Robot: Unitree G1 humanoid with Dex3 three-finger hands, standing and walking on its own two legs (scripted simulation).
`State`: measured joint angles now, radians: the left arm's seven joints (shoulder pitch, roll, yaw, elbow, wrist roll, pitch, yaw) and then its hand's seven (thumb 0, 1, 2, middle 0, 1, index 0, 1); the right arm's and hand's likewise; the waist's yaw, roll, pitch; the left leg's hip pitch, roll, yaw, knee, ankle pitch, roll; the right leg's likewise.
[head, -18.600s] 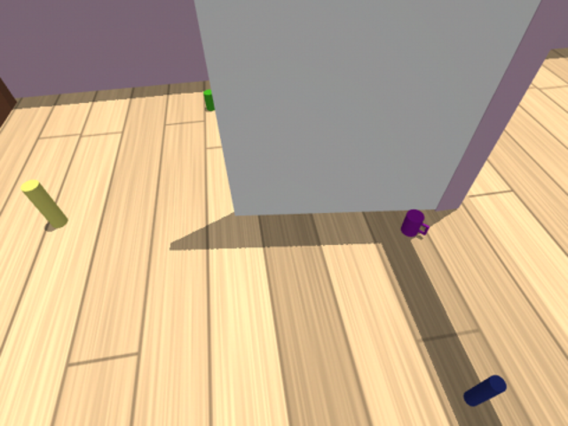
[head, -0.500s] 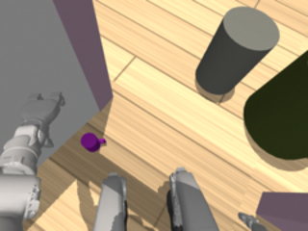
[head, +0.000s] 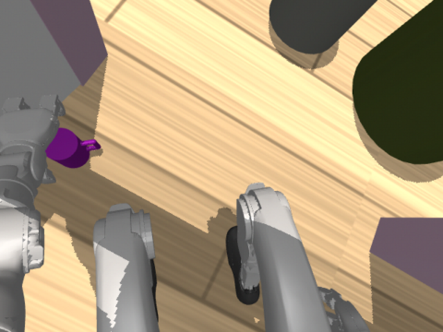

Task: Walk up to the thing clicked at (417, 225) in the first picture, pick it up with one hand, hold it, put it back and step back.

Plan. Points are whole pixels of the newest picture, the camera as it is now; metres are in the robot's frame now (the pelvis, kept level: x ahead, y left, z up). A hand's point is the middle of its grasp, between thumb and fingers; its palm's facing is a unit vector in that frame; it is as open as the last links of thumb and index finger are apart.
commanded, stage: approach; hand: left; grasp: from above
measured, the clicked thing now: (75, 148) +0.48 +0.27 -0.33
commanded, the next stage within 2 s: rest palm in 0.18 s
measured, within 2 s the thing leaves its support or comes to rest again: neither
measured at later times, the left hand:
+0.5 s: hand (60, 155) +0.46 +0.29 -0.29, palm faces -0.48 -0.10 -0.87, open 14.3 cm
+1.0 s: hand (63, 156) +0.46 +0.29 -0.30, palm faces -0.45 -0.11 -0.88, open 14.3 cm
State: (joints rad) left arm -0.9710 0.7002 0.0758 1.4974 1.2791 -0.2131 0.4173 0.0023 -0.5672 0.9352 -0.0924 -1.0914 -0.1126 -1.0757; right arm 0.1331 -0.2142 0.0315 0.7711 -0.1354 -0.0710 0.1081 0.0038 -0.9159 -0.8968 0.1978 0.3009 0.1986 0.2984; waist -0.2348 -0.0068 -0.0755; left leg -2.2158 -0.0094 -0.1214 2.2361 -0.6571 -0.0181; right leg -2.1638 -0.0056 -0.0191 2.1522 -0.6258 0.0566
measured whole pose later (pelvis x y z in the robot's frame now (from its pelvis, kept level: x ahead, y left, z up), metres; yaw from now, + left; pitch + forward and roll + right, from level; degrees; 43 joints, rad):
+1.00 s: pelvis +0.01 +0.00 -0.08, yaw -5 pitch +30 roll -11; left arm -0.99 0.88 0.15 1.74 1.34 -0.27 0.63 0.00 -0.55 1.05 -0.08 -0.97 -0.06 -1.01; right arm 0.11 -0.29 0.15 0.76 -0.26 -0.14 0.22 0.00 -0.91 -0.90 0.20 0.30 0.20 0.30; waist -0.31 -0.08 0.04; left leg -2.36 -0.02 -0.23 2.56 -0.73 -0.03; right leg -2.29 0.03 -0.08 2.41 -0.66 0.07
